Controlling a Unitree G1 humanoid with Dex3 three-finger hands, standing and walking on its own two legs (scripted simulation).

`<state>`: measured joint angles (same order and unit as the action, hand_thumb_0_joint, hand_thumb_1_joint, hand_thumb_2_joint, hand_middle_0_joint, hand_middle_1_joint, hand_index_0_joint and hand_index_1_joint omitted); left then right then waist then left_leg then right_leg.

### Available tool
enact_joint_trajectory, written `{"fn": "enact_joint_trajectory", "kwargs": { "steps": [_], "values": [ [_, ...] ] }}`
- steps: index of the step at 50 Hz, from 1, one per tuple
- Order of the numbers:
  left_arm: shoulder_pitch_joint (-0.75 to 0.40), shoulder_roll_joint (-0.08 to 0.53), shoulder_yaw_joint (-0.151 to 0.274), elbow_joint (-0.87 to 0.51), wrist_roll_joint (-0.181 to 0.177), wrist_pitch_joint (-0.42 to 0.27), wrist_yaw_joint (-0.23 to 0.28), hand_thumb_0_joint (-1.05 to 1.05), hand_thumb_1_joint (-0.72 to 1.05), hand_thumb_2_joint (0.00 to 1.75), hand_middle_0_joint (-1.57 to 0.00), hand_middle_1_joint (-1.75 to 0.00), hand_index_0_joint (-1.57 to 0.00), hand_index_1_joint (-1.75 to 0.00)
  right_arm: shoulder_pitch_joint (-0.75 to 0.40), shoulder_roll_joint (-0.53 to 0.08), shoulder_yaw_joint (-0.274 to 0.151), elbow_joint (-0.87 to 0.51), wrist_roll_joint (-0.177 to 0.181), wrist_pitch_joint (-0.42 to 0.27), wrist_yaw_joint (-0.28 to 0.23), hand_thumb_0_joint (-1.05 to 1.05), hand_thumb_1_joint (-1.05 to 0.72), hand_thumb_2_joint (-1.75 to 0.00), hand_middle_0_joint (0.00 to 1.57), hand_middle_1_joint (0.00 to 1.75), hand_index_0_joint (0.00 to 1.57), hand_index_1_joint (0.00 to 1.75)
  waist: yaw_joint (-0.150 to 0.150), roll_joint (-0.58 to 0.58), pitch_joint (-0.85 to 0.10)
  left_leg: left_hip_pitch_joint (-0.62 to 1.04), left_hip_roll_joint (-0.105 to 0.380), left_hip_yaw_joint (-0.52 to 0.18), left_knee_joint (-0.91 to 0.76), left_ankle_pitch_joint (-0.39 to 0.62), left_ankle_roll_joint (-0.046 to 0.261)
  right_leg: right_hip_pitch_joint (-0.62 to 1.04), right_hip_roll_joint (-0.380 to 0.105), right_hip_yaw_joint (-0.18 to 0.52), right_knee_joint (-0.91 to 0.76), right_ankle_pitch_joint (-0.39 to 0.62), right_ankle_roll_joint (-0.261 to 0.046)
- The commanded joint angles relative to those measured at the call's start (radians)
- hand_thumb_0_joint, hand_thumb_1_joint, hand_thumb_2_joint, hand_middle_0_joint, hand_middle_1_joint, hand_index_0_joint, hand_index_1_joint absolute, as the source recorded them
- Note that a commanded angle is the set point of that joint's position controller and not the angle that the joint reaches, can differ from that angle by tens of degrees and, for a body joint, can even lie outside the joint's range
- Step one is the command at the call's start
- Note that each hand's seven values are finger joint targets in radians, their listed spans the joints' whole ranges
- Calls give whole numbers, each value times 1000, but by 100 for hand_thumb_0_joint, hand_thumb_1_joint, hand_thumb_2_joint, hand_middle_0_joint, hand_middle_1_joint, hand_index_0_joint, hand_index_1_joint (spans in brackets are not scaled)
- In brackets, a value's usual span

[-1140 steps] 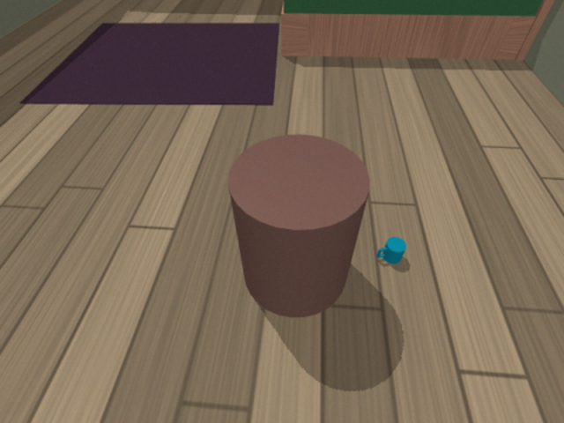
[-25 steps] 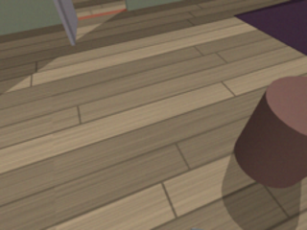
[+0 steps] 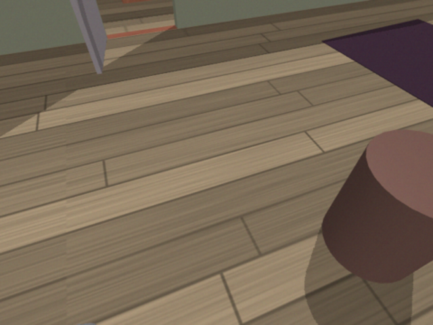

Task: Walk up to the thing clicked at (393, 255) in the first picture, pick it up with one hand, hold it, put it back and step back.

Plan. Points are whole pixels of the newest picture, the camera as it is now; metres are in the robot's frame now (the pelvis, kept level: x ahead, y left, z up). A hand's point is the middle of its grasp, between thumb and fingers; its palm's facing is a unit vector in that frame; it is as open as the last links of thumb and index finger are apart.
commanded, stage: walk up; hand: left
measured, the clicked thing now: out of the picture +0.32 -0.99 -0.74
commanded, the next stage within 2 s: stand in 0.16 s
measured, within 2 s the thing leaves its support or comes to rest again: neither
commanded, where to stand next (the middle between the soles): +0.05 +0.01 m, yaw +1 degrees
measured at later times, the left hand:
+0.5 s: hand out of the picture +0.08 +0.25 -0.15, palm faces -0.01 -0.94 -0.35, open 7.3 cm
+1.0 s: hand out of the picture +0.09 +0.24 -0.15, palm faces -0.02 -0.94 -0.35, open 7.3 cm
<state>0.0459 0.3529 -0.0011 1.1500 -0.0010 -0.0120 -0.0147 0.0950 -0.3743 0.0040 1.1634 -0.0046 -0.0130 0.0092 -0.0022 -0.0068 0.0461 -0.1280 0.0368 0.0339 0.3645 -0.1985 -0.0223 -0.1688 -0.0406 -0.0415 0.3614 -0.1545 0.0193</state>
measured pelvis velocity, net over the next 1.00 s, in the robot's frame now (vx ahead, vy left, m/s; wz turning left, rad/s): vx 0.01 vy -0.01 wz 0.01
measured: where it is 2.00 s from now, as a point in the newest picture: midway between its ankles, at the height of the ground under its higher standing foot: outside the picture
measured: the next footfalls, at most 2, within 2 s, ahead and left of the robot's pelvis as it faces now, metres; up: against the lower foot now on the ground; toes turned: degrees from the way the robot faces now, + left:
none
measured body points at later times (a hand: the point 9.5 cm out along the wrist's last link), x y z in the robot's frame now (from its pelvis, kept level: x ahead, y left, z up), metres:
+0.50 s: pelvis +0.01 +0.00 +0.00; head +0.02 -0.01 +0.45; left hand +0.08 +0.30 -0.13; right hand +0.10 -0.30 -0.13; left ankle +0.00 +0.13 -0.75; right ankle +0.03 -0.13 -0.75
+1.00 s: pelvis +0.01 -0.01 +0.00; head +0.02 -0.02 +0.45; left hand +0.09 +0.29 -0.13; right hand +0.08 -0.31 -0.13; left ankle +0.00 +0.13 -0.75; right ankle +0.03 -0.13 -0.75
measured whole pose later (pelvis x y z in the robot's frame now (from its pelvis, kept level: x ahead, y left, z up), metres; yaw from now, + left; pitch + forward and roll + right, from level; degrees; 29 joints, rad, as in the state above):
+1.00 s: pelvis +0.01 -0.01 +0.00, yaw +0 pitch -2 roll +0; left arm 0.09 0.35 -0.01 1.14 0.01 -0.01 -0.01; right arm 0.11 -0.35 0.00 1.16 -0.01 0.00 0.01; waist 0.00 0.01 0.04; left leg -0.08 0.05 0.02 0.30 -0.18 -0.04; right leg -0.14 -0.02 -0.06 0.32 -0.16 0.00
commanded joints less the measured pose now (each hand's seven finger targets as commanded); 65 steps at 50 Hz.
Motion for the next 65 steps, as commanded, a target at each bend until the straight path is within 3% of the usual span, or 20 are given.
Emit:
{"fn": "enact_joint_trajectory", "kwargs": {
  "steps": [1, 6, 8, 11, 16, 20, 26, 28, 31, 45, 56, 65],
  "values": [
    [-55, 207, 44, -45, 2, -18, 12, 0, 90, 90, -20, -30, -20, -30, -58, -204, -40, -52, 1, -22, -10, 0, -90, -90, 20, 30, 20, 30, 7, 26, -92, -8, 106, -88, -82, 111, 41, 59, -97, 90, -68, 85, -31],
    [-47, 209, 46, -32, 4, -18, 13, 0, 90, 90, -20, -30, -20, -30, -62, -200, -43, -56, 3, -18, -8, 0, -90, -90, 20, 30, 20, 30, 4, 9, -85, 21, 104, -86, -82, 122, 40, 43, -95, 87, -79, 78, -26],
    [-49, 214, 38, -40, 12, -23, 17, 0, 90, 90, -20, -30, -20, -30, -68, -192, -44, -62, -6, -16, -11, 0, -90, -90, 20, 30, 20, 30, -9, -11, -73, 10, 114, -91, -98, 131, 29, 44, -99, 95, -80, 101, -26],
    [-32, 207, 37, -39, 10, -25, 20, 0, 90, 90, -20, -30, -20, -30, -75, -196, -48, -63, -6, -17, -12, 0, -90, -90, 20, 30, 20, 30, -4, 1, -100, 38, 117, -87, -96, 185, 27, 62, -103, 87, -66, 162, -26],
    [-16, 206, 33, -42, 8, -25, 21, 0, 90, 90, -20, -30, -20, -30, -74, -191, -51, -63, -5, -14, -9, 0, -90, -90, 20, 30, 20, 30, -3, 3, -81, 24, 112, -86, -108, 144, 26, 58, -98, 87, -85, 100, -25],
    [-19, 216, 37, -48, 7, -25, 22, 0, 90, 90, -20, -30, -20, -30, -68, -184, -50, -63, -5, -14, -9, 0, -90, -90, 20, 30, 20, 30, -6, 6, -84, 21, 107, -80, -109, 130, 24, 67, -104, 94, -85, 112, -26],
    [-1, 211, 36, -54, 8, -26, 22, 0, 90, 90, -20, -30, -20, -30, -70, -186, -51, -65, -4, -17, -10, 0, -90, -90, 20, 30, 20, 30, 0, 17, -100, 39, 116, -82, -102, 192, 25, 81, -108, 89, -74, 164, -30],
    [-3, 214, 38, -56, 10, -24, 23, 0, 90, 90, -20, -30, -20, -30, -68, -179, -49, -67, -5, -16, -11, 0, -90, -90, 20, 30, 20, 30, -1, 9, -90, 33, 113, -80, -109, 171, 23, 75, -105, 86, -77, 151, -28],
    [-18, 215, 40, -58, 7, -20, 23, 0, 90, 90, -20, -30, -20, -30, -63, -178, -46, -65, -6, -12, -10, 0, -90, -90, 20, 30, 20, 30, -1, -3, -56, 6, 105, -81, -119, 93, 21, 54, -100, 89, -92, 53, -24],
    [-9, 219, 40, -69, 8, -20, 21, 0, 90, 90, -20, -30, -20, -30, -46, -186, -49, -67, -8, -13, -10, 0, -90, -90, 20, 30, 20, 30, 0, 7, -84, 27, 111, -78, -106, 132, 21, 72, -104, 94, -85, 107, -36],
    [3, 220, 40, -68, 7, -18, 20, 0, 90, 90, -20, -30, -20, -30, -31, -187, -43, -67, -6, -12, -11, 0, -90, -90, 20, 30, 20, 30, 3, 0, -66, 26, 111, -80, -107, 114, 21, 57, -100, 98, -92, 75, -36],
    [6, 218, 41, -70, 7, -19, 20, 0, 90, 90, -20, -30, -20, -30, -28, -188, -42, -76, -6, -14, -14, 0, -90, -90, 20, 30, 20, 30, 0, 2, -87, 49, 115, -75, -104, 171, 21, 74, -99, 90, -76, 152, -37]
  ]
}}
